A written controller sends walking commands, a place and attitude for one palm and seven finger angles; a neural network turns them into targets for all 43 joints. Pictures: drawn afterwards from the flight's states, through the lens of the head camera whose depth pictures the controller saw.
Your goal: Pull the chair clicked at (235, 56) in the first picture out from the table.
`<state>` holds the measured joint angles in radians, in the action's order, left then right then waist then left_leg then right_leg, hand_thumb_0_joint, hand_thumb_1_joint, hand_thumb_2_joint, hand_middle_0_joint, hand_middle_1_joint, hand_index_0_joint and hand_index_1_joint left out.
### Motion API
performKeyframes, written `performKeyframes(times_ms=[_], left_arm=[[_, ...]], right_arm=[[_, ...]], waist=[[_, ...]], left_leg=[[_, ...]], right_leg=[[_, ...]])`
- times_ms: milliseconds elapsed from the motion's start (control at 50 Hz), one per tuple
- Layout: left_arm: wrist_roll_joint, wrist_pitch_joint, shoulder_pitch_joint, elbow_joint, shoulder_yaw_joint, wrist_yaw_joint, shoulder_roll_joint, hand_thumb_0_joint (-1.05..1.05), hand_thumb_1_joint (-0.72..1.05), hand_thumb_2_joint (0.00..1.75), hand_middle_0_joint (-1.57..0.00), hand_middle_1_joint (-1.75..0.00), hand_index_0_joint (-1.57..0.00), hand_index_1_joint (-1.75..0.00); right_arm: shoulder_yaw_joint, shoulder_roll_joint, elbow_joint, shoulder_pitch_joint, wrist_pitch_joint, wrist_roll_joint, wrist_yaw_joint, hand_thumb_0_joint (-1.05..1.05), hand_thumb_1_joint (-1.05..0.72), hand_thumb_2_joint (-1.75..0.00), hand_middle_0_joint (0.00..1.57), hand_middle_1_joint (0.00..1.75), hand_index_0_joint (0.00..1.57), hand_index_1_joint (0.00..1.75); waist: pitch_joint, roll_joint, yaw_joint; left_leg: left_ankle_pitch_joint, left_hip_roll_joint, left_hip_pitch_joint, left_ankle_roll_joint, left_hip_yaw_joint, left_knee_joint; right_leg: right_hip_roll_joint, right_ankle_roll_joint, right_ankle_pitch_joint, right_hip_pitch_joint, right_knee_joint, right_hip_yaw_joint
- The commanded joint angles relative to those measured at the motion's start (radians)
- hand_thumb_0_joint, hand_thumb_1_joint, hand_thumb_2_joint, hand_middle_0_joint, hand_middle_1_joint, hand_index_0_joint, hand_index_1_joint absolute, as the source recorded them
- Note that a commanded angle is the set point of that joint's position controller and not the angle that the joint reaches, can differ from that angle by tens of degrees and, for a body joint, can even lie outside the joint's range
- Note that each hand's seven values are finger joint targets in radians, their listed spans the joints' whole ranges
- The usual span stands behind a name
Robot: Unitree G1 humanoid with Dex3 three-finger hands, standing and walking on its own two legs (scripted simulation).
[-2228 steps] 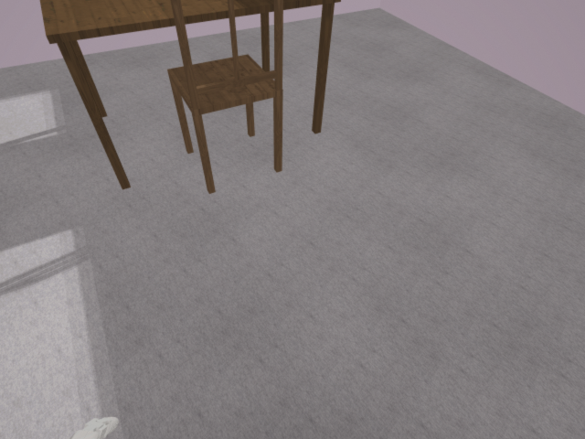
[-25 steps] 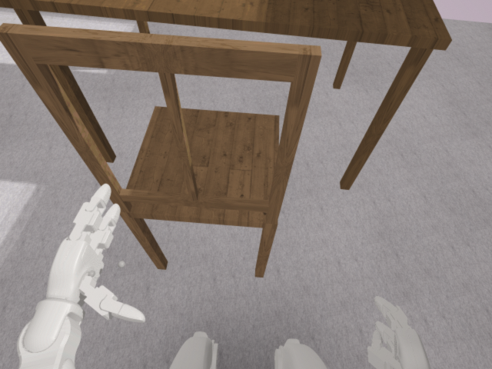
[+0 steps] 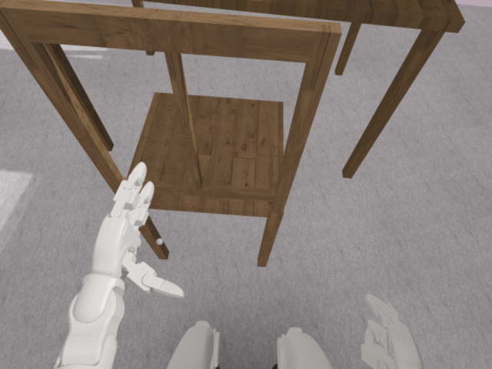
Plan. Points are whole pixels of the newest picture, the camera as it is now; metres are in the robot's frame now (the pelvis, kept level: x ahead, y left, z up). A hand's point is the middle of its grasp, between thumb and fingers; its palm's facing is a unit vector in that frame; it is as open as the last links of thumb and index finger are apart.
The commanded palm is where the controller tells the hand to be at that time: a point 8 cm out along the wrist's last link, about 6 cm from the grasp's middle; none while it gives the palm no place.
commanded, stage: aim the fingers beside a spindle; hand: left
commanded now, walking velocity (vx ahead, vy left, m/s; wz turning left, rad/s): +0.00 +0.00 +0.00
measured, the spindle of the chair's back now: (188, 136) +0.49 +0.12 +0.05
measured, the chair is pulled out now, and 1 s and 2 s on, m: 0.24 0.24 0.24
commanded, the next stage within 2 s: none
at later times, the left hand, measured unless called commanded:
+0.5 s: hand (192, 227) +0.34 +0.10 +0.01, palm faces -0.08 -1.00 -0.03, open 16.9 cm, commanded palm +0.32 +0.16 +0.01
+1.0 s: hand (194, 228) +0.33 +0.10 +0.01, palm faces -0.09 -1.00 -0.03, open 16.9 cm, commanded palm +0.31 +0.17 +0.01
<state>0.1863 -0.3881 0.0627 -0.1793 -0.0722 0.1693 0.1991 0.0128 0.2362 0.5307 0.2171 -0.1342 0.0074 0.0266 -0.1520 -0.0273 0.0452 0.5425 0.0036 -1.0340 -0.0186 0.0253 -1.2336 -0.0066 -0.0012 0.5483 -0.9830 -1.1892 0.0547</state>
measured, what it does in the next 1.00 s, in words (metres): stands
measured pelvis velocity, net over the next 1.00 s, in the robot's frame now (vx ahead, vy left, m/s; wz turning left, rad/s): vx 0.00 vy -0.02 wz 0.00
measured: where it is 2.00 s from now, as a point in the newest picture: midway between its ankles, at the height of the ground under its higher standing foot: outside the picture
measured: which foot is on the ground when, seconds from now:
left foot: down 0.00-1.00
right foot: down 0.00-1.00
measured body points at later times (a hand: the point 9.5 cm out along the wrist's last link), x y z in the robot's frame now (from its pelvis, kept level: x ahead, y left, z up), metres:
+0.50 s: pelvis +0.00 -0.02 -0.01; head +0.10 -0.01 +0.42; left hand +0.33 +0.15 +0.01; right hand +0.15 -0.26 -0.12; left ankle +0.02 +0.10 -0.64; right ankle +0.01 -0.13 -0.64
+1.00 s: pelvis +0.00 -0.02 -0.01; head +0.10 -0.02 +0.42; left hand +0.33 +0.15 +0.02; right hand +0.14 -0.28 -0.12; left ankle +0.02 +0.10 -0.64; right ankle +0.01 -0.13 -0.64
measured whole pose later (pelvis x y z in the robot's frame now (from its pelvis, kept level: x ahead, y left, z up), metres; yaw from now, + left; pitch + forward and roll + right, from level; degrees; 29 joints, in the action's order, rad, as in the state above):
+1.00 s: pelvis +0.00 -0.02 -0.01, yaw +0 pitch +21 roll -1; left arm 0.14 -0.45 -0.10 -0.35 -0.06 0.11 0.16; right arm -0.01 0.24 0.55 0.21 -0.04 0.01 0.01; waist -0.16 -0.02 0.05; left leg 0.55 0.02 -1.10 0.01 0.03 -1.28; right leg 0.01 0.03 0.57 -1.07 -1.27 0.05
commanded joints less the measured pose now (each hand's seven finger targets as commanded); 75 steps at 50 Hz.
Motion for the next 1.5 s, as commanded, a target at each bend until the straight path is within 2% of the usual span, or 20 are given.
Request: performKeyframes(times_ms=[0, 80, 160, 220, 260, 360, 460, 540, 620, 720, 840, 920, 1000, 1120, 1180, 1220, 1320, 1360, 1420, 1480], left_arm=[[-0.016, -0.071, -0.163, 0.174, -0.008, -0.042, 0.054, 0.00, -0.50, 0.30, -0.06, -0.08, -0.06, -0.08], [-0.042, -0.059, -0.227, 0.123, 0.017, -0.060, 0.038, 0.00, -0.50, 0.30, -0.06, -0.08, -0.06, -0.08], [-0.049, -0.073, -0.280, 0.175, 0.032, -0.082, 0.031, 0.00, -0.50, 0.30, -0.06, -0.08, -0.06, -0.08], [-0.051, -0.089, -0.291, 0.159, -0.016, -0.107, 0.074, 0.00, -0.50, 0.30, -0.06, -0.08, -0.06, -0.08], [-0.058, -0.098, -0.288, 0.133, -0.004, -0.115, 0.051, 0.00, -0.50, 0.30, -0.06, -0.08, -0.06, -0.08], [-0.062, -0.088, -0.307, 0.025, 0.010, -0.100, 0.036, 0.00, -0.50, 0.30, -0.06, -0.08, -0.06, -0.08], [-0.055, -0.096, -0.390, 0.040, 0.028, -0.090, 0.025, 0.00, -0.50, 0.30, -0.06, -0.08, -0.06, -0.08], [-0.045, -0.124, -0.362, 0.106, -0.061, -0.106, 0.109, 0.00, -0.50, 0.30, -0.06, -0.08, -0.06, -0.08], [-0.043, -0.122, -0.331, 0.035, -0.095, -0.111, 0.128, 0.00, -0.50, 0.30, -0.06, -0.08, -0.06, -0.08], [-0.033, -0.105, -0.369, -0.051, -0.020, -0.057, 0.056, 0.00, -0.50, 0.30, -0.06, -0.08, -0.06, -0.08], [-0.009, -0.125, -0.381, 0.076, 0.005, -0.036, 0.051, 0.00, -0.50, 0.30, -0.06, -0.08, -0.06, -0.08], [-0.029, -0.140, -0.361, 0.055, -0.087, -0.084, 0.131, 0.00, -0.50, 0.30, -0.06, -0.08, -0.06, -0.08], [-0.045, -0.135, -0.327, -0.029, -0.114, -0.099, 0.128, 0.00, -0.50, 0.30, -0.06, -0.08, -0.06, -0.08], [-0.019, -0.122, -0.412, -0.013, -0.011, -0.033, 0.054, 0.00, -0.50, 0.30, -0.06, -0.08, -0.06, -0.08], [-0.010, -0.129, -0.432, 0.071, 0.030, -0.024, 0.035, 0.00, -0.50, 0.30, -0.06, -0.08, -0.06, -0.08], [-0.011, -0.129, -0.425, 0.085, 0.029, -0.039, 0.040, 0.00, -0.50, 0.30, -0.06, -0.08, -0.06, -0.08], [-0.058, -0.110, -0.384, -0.030, -0.057, -0.109, 0.100, 0.00, -0.50, 0.30, -0.06, -0.08, -0.06, -0.08], [-0.068, -0.109, -0.418, -0.050, -0.049, -0.125, 0.080, 0.00, -0.50, 0.30, -0.06, -0.08, -0.06, -0.08], [-0.061, -0.110, -0.369, -0.061, -0.110, -0.126, 0.123, 0.00, -0.50, 0.30, -0.06, -0.08, -0.06, -0.08], [-0.046, -0.124, -0.378, 0.046, -0.041, -0.100, 0.073, 0.00, -0.50, 0.30, -0.06, -0.08, -0.06, -0.08]], right_arm=[[-0.066, 0.148, -0.127, 0.000, -0.022, 0.001, -0.003, 0.00, -0.90, -0.90, 0.20, 0.30, 0.20, 0.30], [-0.068, 0.149, -0.132, 0.001, 0.005, 0.003, -0.009, 0.00, -0.90, -0.90, 0.20, 0.30, 0.20, 0.30], [-0.069, 0.141, -0.140, -0.001, 0.021, -0.001, -0.011, 0.00, -0.90, -0.90, 0.20, 0.30, 0.20, 0.30], [-0.068, 0.141, -0.127, 0.004, 0.030, -0.003, -0.011, 0.00, -0.90, -0.90, 0.20, 0.30, 0.20, 0.30], [-0.068, 0.135, -0.124, 0.005, 0.036, -0.006, -0.013, 0.00, -0.90, -0.90, 0.20, 0.30, 0.20, 0.30], [-0.068, 0.139, -0.113, 0.002, 0.055, -0.003, -0.019, 0.00, -0.90, -0.90, 0.20, 0.30, 0.20, 0.30], [-0.072, 0.138, -0.110, 0.011, 0.062, -0.001, -0.017, 0.00, -0.90, -0.90, 0.20, 0.30, 0.20, 0.30], [-0.072, 0.133, -0.117, 0.012, 0.066, -0.004, -0.016, 0.00, -0.90, -0.90, 0.20, 0.30, 0.20, 0.30], [-0.069, 0.131, -0.106, 0.013, 0.072, -0.001, -0.016, 0.00, -0.90, -0.90, 0.20, 0.30, 0.20, 0.30], [-0.070, 0.141, -0.099, 0.014, 0.070, 0.007, -0.013, 0.00, -0.90, -0.90, 0.20, 0.30, 0.20, 0.30], [-0.078, 0.138, -0.111, 0.018, 0.053, 0.007, -0.009, 0.00, -0.90, -0.90, 0.20, 0.30, 0.20, 0.30], [-0.074, 0.138, -0.097, 0.020, 0.055, 0.001, -0.009, 0.00, -0.90, -0.90, 0.20, 0.30, 0.20, 0.30], [-0.069, 0.133, -0.100, 0.008, 0.070, -0.001, -0.018, 0.00, -0.90, -0.90, 0.20, 0.30, 0.20, 0.30], [-0.070, 0.147, -0.115, 0.006, 0.066, 0.009, -0.013, 0.00, -0.90, -0.90, 0.20, 0.30, 0.20, 0.30], [-0.075, 0.147, -0.112, 0.012, 0.053, 0.008, -0.008, 0.00, -0.90, -0.90, 0.20, 0.30, 0.20, 0.30], [-0.076, 0.149, -0.105, 0.024, 0.048, 0.007, -0.005, 0.00, -0.90, -0.90, 0.20, 0.30, 0.20, 0.30], [-0.069, 0.151, -0.090, 0.022, 0.067, -0.003, -0.013, 0.00, -0.90, -0.90, 0.20, 0.30, 0.20, 0.30], [-0.066, 0.144, -0.094, 0.009, 0.078, -0.005, -0.021, 0.00, -0.90, -0.90, 0.20, 0.30, 0.20, 0.30], [-0.067, 0.147, -0.113, 0.012, 0.091, -0.005, -0.024, 0.00, -0.90, -0.90, 0.20, 0.30, 0.20, 0.30], [-0.068, 0.142, -0.132, 0.005, 0.090, -0.004, -0.029, 0.00, -0.90, -0.90, 0.20, 0.30, 0.20, 0.30]], waist=[[-0.308, -0.029, 0.007], [-0.303, -0.006, 0.013], [-0.375, -0.026, 0.010], [-0.372, -0.001, 0.008], [-0.373, 0.006, 0.006], [-0.335, 0.041, 0.021], [-0.385, 0.003, 0.021], [-0.465, -0.005, -0.009], [-0.396, 0.031, 0.001], [-0.338, 0.053, 0.037], [-0.429, 0.009, 0.021], [-0.397, 0.030, 0.010], [-0.348, 0.044, 0.001], [-0.366, 0.010, 0.038], [-0.412, -0.045, 0.031], [-0.423, -0.019, 0.040], [-0.342, 0.011, 0.015], [-0.335, 0.013, 0.017], [-0.373, 0.022, -0.008], [-0.445, -0.036, -0.006]], left_leg=[[-0.298, 0.012, 0.296, 0.015, 0.055, 0.184], [-0.256, 0.008, 0.264, 0.010, 0.050, 0.172], [-0.307, 0.007, 0.301, 0.009, 0.047, 0.157], [-0.308, 0.006, 0.274, 0.006, 0.044, 0.143], [-0.320, 0.003, 0.261, 0.004, 0.031, 0.132], [-0.246, -0.006, 0.171, -0.003, 0.010, 0.110], [-0.276, -0.006, 0.183, -0.005, 0.008, 0.091], [-0.337, -0.010, 0.191, -0.007, -0.004, 0.089], [-0.289, -0.012, 0.130, -0.009, -0.015, 0.088], [-0.222, -0.012, 0.092, -0.013, -0.017, 0.077], [-0.300, -0.010, 0.178, -0.013, -0.007, 0.086], [-0.285, -0.009, 0.150, -0.012, -0.008, 0.084], [-0.232, -0.014, 0.094, -0.006, -0.019, 0.087], [-0.216, -0.010, 0.142, -0.012, -0.007, 0.088], [-0.266, -0.003, 0.232, -0.006, 0.015, 0.101], [-0.310, 0.001, 0.256, -0.009, 0.027, 0.099], [-0.257, -0.005, 0.182, -0.002, 0.028, 0.108], [-0.223, -0.008, 0.166, -0.001, 0.019, 0.107], [-0.251, -0.010, 0.154, -0.001, 0.011, 0.108], [-0.315, -0.004, 0.238, 0.004, 0.011, 0.114]], right_leg=[[0.004, 0.034, -0.211, 0.073, 0.126, 0.019], [0.003, 0.036, -0.191, 0.063, 0.121, 0.014], [0.001, 0.036, -0.229, 0.077, 0.111, 0.006], [0.005, 0.037, -0.242, 0.088, 0.107, 0.000], [0.005, 0.036, -0.269, 0.100, 0.105, -0.007], [0.002, 0.031, -0.248, 0.109, 0.115, -0.023], [0.000, 0.034, -0.282, 0.112, 0.101, -0.033], [-0.001, 0.032, -0.369, 0.203, 0.094, -0.053], [0.003, 0.026, -0.346, 0.210, 0.112, -0.062], [0.000, 0.022, -0.280, 0.163, 0.134, -0.074], [-0.005, 0.025, -0.350, 0.192, 0.120, -0.062], [0.001, 0.025, -0.324, 0.177, 0.110, -0.057], [0.000, 0.024, -0.278, 0.176, 0.115, -0.064], [0.005, 0.029, -0.243, 0.127, 0.126, -0.054], [0.003, 0.035, -0.257, 0.102, 0.117, -0.035], [0.007, 0.034, -0.282, 0.092, 0.107, -0.025], [0.009, 0.036, -0.224, 0.055, 0.092, -0.010], [0.006, 0.035, -0.201, 0.049, 0.094, -0.015], [0.011, 0.039, -0.241, 0.103, 0.089, -0.022], [0.009, 0.040, -0.291, 0.120, 0.088, -0.024]])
